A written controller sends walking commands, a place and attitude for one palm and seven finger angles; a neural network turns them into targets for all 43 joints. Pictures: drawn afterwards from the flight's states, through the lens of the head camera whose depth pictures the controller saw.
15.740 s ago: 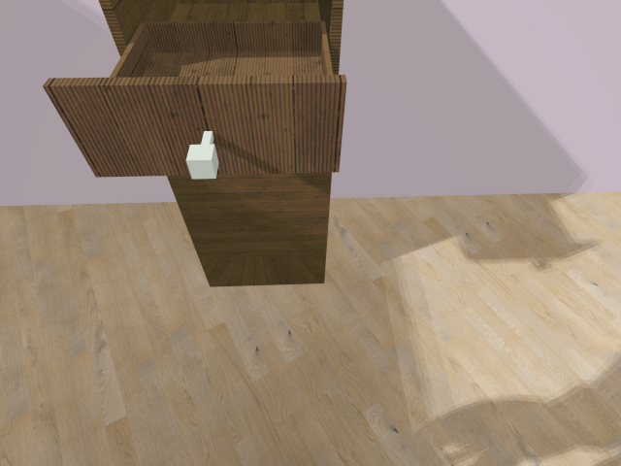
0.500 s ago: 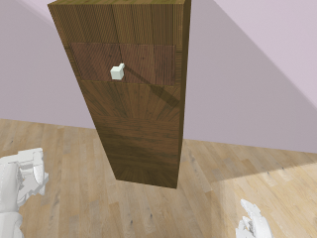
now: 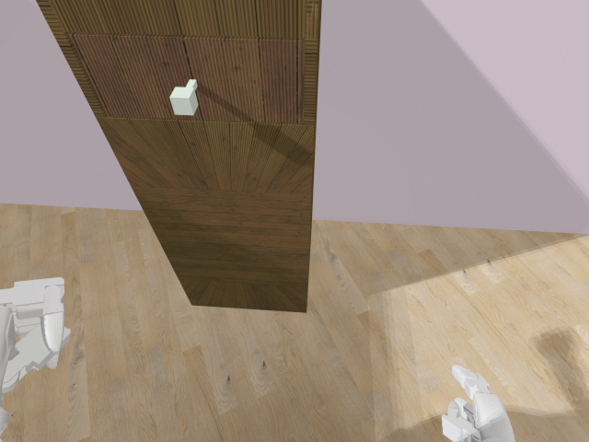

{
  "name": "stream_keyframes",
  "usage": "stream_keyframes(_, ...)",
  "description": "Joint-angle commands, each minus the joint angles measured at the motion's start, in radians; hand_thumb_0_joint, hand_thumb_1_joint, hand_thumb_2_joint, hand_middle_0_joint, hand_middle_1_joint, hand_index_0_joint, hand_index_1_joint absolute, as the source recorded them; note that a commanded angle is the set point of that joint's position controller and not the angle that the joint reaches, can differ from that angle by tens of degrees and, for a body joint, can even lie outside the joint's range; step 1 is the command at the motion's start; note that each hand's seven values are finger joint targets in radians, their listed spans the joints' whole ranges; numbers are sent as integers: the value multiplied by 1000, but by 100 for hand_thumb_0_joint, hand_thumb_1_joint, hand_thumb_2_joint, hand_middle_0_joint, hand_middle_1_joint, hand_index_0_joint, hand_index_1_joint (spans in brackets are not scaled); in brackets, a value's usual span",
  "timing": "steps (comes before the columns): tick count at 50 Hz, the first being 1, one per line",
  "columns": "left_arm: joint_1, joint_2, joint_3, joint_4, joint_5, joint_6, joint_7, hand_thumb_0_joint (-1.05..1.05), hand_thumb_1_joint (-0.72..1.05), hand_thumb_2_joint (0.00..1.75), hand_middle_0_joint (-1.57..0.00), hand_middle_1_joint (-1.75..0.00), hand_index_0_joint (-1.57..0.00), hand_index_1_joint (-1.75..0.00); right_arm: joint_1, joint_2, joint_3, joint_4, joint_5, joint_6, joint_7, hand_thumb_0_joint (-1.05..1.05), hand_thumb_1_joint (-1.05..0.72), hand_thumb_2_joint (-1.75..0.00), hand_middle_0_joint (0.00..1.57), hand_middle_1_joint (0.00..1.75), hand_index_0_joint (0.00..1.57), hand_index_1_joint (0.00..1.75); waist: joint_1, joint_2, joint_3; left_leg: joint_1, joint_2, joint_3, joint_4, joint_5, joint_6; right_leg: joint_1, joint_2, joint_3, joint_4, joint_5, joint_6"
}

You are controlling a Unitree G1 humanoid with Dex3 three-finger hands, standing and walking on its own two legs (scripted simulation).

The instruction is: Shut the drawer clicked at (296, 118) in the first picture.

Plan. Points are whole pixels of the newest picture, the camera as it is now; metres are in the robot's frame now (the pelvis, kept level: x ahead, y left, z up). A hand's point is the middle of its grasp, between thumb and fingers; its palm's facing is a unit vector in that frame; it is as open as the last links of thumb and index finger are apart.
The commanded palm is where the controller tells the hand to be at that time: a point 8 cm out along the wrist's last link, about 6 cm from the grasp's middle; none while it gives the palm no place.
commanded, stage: step back with the hand held close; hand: left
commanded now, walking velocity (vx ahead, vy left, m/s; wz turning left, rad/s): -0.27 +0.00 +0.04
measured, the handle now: (187, 95) +0.62 +0.22 +0.14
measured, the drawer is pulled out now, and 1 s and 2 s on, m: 0.00 0.00 0.00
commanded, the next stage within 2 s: stop stepping back and stand still in 0.74 s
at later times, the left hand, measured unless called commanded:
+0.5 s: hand out of the picture +0.08 +0.24 +0.16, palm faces +0.44 -0.82 -0.37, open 3.3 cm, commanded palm +0.01 +0.29 +0.17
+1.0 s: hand out of the picture -0.02 +0.20 +0.17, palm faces +0.36 -0.80 -0.48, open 3.3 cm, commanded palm -0.07 +0.24 +0.17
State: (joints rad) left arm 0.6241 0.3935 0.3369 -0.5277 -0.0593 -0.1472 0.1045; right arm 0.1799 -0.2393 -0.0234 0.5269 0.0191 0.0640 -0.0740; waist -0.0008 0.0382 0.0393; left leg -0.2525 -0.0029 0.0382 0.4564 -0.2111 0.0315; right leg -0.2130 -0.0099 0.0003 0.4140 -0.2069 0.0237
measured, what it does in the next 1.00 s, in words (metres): walks backwards: right foot, then left foot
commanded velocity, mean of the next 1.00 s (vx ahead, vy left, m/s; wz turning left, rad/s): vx -0.22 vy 0.02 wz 0.00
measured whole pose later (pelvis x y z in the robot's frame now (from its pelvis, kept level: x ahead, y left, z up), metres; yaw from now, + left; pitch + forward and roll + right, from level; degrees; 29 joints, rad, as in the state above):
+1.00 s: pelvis -0.21 -0.03 -0.01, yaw -1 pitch +2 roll -1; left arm 0.65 0.42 0.40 -0.57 -0.05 -0.24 0.14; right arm 0.23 -0.21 0.00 0.62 0.01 -0.06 -0.08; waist -0.01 0.01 -0.06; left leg -0.35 -0.01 0.01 0.56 -0.21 0.02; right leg -0.17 0.03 0.00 0.51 -0.38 -0.02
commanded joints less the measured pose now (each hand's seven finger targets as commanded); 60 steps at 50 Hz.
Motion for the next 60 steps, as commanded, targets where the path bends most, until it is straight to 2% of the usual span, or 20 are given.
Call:
stream_keyframes(1, 30, 162, 155, -242, -5, -78, 40, 0, 90, 90, -140, -160, -140, -160, -89, -98, -32, -186, -2, -59, -11, 0, -90, -90, 20, 30, 20, 30, 13, 29, -236, 20, 87, -80, -37, 390, 6, 113, -21, 3, 59, 352, -4)
stream_keyframes(13, -53, 136, 164, -214, 43, -142, 50, 0, 90, 90, -140, -160, -140, -160, -65, -124, -36, -171, -10, -145, -22, 0, -90, -90, 20, 30, 20, 30, 6, 59, -71, -524, 145, -181, -167, -448, 70, 217, 16, 47, 189, -33, -3)
stream_keyframes(16, -88, 122, 135, -217, 46, -152, 54, 0, 90, 90, -140, -160, -140, -160, -39, -112, -38, -159, -17, -161, -17, 0, -90, -90, 20, 30, 20, 30, -4, -79, -51, -379, 59, -128, 20, -418, 29, -24, -68, 162, -16, -299, -49)
stream_keyframes(18, -134, 157, 137, -239, 40, -153, 73, 0, 90, 90, -140, -160, -140, -160, -21, -108, -42, -122, -23, -161, -15, 0, -90, -90, 20, 30, 20, 30, -14, -191, -58, -65, -19, -60, 343, -260, -29, -396, -211, 294, -227, -501, -128)
stream_keyframes(20, -161, 136, 103, -240, 45, -146, 85, 0, 90, 90, -140, -160, -140, -160, -20, -86, -26, -102, -27, -158, -12, 0, -90, -90, 20, 30, 20, 30, -27, -232, -86, 54, 0, -63, 416, -200, -22, -471, -255, 223, -210, -430, -132)
stream_keyframes(22, -156, 147, 118, -238, 36, -139, 90, 0, 90, 90, -140, -160, -140, -160, -25, -86, -17, -101, -25, -156, -20, 0, -90, -90, 20, 30, 20, 30, -32, -152, -85, 55, 8, -64, 196, -173, -18, -417, -170, 112, -102, -354, -77)
stream_keyframes(24, -150, 147, 132, -295, 32, -155, 90, 0, 90, 90, -140, -160, -140, -160, -51, -128, -17, -127, -27, -170, -35, 0, -90, -90, 20, 30, 20, 30, -18, 224, -35, -231, 198, -364, -216, -386, 60, -234, 15, 10, 270, -295, -6)
stream_keyframes(25, -154, 152, 159, -293, 43, -161, 96, 0, 90, 90, -140, -160, -140, -160, -43, -110, -19, -126, -34, -189, -35, 0, -90, -90, 20, 30, 20, 30, -12, 317, -57, -415, 330, -544, -336, -446, 144, -89, 86, 16, 600, -236, 3)
stream_keyframes(26, -155, 174, 182, -287, 47, -167, 94, 0, 90, 90, -140, -160, -140, -160, -31, -72, -23, -105, -42, -205, -25, 0, -90, -90, 20, 30, 20, 30, -18, 265, -100, -427, 359, -548, -364, -447, 164, -80, 74, 78, 793, -266, -8)
stream_keyframes(29, -38, 148, 181, -243, 28, -172, 86, 0, 90, 90, -140, -160, -140, -160, -41, -83, -50, -101, -31, -215, -1, 0, -90, -90, 20, 30, 20, 30, 0, 81, -125, -297, 298, -391, -228, -255, 159, -146, 66, 81, 742, -270, -7)
stream_keyframes(36, -22, 125, 109, -326, 1, -173, 68, 0, 90, 90, -140, -160, -140, -160, -35, -77, -24, -38, -42, -258, 28, 0, -90, -90, 20, 30, 20, 30, -2, 239, -181, -67, 189, -246, -268, -170, 37, 2, 95, -61, 72, -297, -32)
stream_keyframes(39, -55, 183, 142, -335, -2, -198, 57, 0, 90, 90, -140, -160, -140, -160, -24, -53, -21, -18, -40, -232, 28, 0, -90, -90, 20, 30, 20, 30, -4, 76, -192, 98, 90, -93, -23, 69, -39, -67, -43, 36, -201, -30, -76)
stream_keyframes(41, -75, 269, 216, -313, -10, -210, 68, 0, 90, 90, -140, -160, -140, -160, -72, -42, -9, -34, -37, -215, 8, 0, -90, -90, 20, 30, 20, 30, 10, -131, -170, 67, 8, -19, 284, -93, -70, -210, -236, 154, -195, 258, -114)
stream_keyframes(43, -36, 246, 215, -251, 0, -181, 62, 0, 90, 90, -140, -160, -140, -160, -98, -72, -32, -51, -12, -218, 1, 0, -90, -90, 20, 30, 20, 30, 27, -271, -197, -94, -28, -73, 471, -183, -52, -122, -250, 172, -68, 554, -107)
stream_keyframes(45, 51, 179, 201, -178, 4, -131, 56, 0, 90, 90, -140, -160, -140, -160, -98, -35, -1, -81, -13, -178, -8, 0, -90, -90, 20, 30, 20, 30, 6, -161, -165, -193, 14, -59, 297, -73, -38, 55, -220, 113, 38, 672, -123)
stream_keyframes(49, -16, 134, 142, -150, -4, -107, 60, 0, 90, 90, -140, -160, -140, -160, -48, -90, -16, -75, 0, -186, -18, 0, -90, -90, 20, 30, 20, 30, -10, -46, -175, 90, 67, -69, -34, 423, 6, 22, -77, 26, 113, 448, -12)
stream_keyframes(52, -17, 132, 118, -155, 11, -106, 63, 0, 90, 90, -140, -160, -140, -160, -26, -101, -25, -91, 6, -184, -13, 0, -90, -90, 20, 30, 20, 30, -5, -14, -205, 160, 113, -127, 35, 505, 37, -25, -39, 46, 53, 299, 16)
stream_keyframes(53, -18, 153, 133, -191, 6, -107, 60, 0, 90, 90, -140, -160, -140, -160, -42, -98, -17, -94, 0, -183, -13, 0, -90, -90, 20, 30, 20, 30, -4, 49, -208, 112, 105, -137, 13, 407, 36, -3, -46, 36, 43, 222, 8)
stream_keyframes(56, -46, 128, 101, -210, 13, -114, 58, 0, 90, 90, -140, -160, -140, -160, -66, -91, -19, -103, -6, -187, -6, 0, -90, -90, 20, 30, 20, 30, -13, -68, -86, -16, 50, -132, -4, -72, 7, -59, -81, 101, -115, -179, -50)
stream_keyframes(60, -107, 146, 113, -221, 31, -118, 74, 0, 90, 90, -140, -160, -140, -160, -63, -98, -32, -75, -23, -173, -14, 0, -90, -90, 20, 30, 20, 30, -24, -127, 24, 16, 11, -71, 273, -152, -24, -320, -228, 233, -231, -525, -164)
